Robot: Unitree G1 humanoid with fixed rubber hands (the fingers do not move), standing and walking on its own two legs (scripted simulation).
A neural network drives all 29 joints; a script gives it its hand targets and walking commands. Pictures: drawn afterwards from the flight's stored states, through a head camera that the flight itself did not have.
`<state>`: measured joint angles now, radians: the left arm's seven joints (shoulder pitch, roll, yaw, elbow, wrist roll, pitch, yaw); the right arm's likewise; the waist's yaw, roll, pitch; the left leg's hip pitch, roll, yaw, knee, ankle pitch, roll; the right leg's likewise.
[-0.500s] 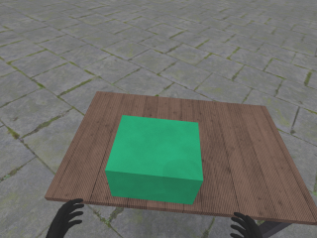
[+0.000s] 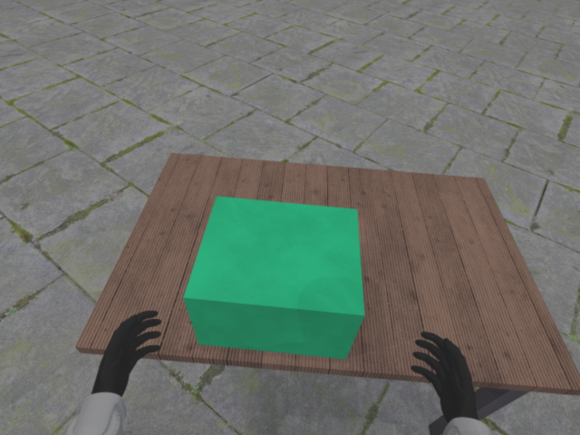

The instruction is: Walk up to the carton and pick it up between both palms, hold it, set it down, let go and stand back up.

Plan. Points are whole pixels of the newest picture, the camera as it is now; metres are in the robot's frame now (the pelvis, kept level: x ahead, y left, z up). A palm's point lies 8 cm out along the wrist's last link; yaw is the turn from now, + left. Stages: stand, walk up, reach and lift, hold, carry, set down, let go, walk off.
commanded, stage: reach and lift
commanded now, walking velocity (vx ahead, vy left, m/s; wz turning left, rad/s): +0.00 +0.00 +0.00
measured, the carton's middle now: (279, 275) +0.42 +0.02 -0.09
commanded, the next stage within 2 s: none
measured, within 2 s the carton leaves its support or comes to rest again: neither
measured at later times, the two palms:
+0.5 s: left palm (119, 312) +0.29 +0.24 +0.01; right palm (451, 337) +0.27 -0.23 +0.00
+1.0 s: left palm (137, 244) +0.38 +0.23 +0.05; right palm (455, 279) +0.34 -0.24 +0.04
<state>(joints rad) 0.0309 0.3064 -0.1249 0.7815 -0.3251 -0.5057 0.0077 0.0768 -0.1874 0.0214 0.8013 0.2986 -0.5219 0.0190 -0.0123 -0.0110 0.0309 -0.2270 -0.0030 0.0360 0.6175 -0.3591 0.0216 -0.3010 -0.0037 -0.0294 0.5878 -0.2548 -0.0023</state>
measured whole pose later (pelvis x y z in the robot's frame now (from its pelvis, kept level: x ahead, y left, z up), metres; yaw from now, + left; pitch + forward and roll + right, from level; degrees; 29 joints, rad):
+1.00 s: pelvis +0.00 +0.00 +0.01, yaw +0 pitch +6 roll -1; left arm -0.57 0.37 -0.12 1.02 -0.39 -0.19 -0.02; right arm -0.43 -0.34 0.07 0.85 0.39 -0.14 -0.02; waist -0.03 0.01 -0.08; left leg -0.35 0.00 0.04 0.54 -0.30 0.03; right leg -0.41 0.00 -0.03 0.47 -0.17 0.00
